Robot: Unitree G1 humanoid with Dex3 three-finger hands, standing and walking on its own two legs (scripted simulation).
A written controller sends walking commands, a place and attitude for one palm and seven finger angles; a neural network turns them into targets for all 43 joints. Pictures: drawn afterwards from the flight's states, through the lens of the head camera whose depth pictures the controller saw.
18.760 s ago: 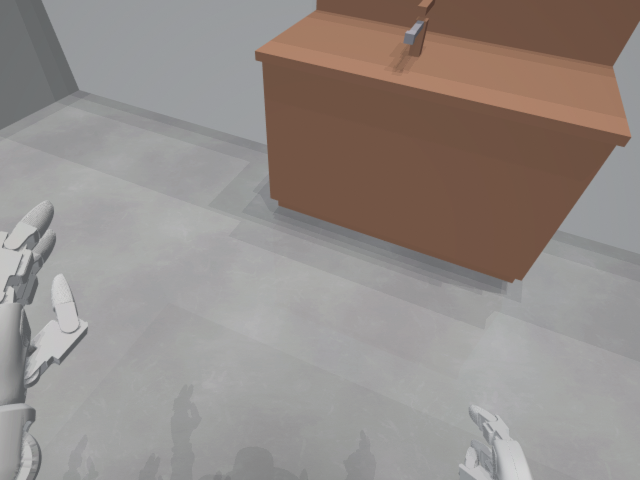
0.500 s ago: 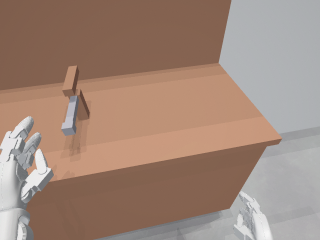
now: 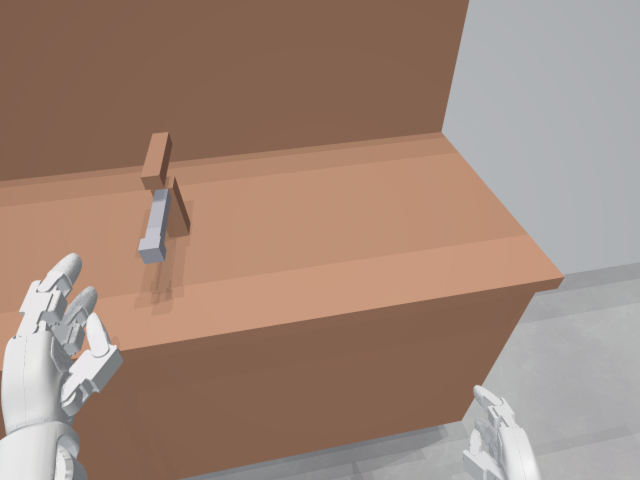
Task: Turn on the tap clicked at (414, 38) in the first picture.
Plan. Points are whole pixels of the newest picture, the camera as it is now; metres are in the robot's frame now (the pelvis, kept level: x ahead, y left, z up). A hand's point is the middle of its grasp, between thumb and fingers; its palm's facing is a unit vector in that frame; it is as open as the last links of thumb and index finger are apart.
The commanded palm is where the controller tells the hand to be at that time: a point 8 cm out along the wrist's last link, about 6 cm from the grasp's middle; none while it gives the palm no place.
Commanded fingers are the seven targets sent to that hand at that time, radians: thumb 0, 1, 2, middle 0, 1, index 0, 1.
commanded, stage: turn the palm inward beside the body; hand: left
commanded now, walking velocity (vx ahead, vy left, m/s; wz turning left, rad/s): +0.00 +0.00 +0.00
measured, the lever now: (152, 250) +0.37 +0.30 +0.09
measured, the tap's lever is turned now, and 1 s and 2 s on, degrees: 0 0 0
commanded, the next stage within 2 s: reach beside the lever's end, fingers flat in 0.44 s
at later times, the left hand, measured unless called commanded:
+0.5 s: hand (145, 349) +0.19 +0.20 +0.15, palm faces +0.50 -0.86 -0.13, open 7.4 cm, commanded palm +0.14 +0.25 +0.16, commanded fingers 0.00 0.90 0.90 -0.20 -0.30 -0.20 -0.30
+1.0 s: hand (132, 329) +0.21 +0.23 +0.14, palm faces +0.51 -0.85 -0.11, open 7.4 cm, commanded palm +0.17 +0.28 +0.14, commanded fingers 0.00 0.90 0.90 -0.20 -0.29 -0.20 -0.29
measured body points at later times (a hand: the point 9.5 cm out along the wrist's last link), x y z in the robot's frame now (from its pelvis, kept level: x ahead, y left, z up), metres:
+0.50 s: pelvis +0.01 -0.03 +0.00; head -0.01 -0.06 +0.45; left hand +0.16 +0.25 +0.16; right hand +0.22 -0.24 -0.07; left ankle +0.01 +0.12 -0.72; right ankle +0.03 -0.09 -0.72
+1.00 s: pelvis +0.01 -0.02 +0.00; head +0.00 -0.05 +0.45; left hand +0.18 +0.28 +0.15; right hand +0.21 -0.24 -0.08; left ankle +0.01 +0.12 -0.72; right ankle +0.03 -0.09 -0.72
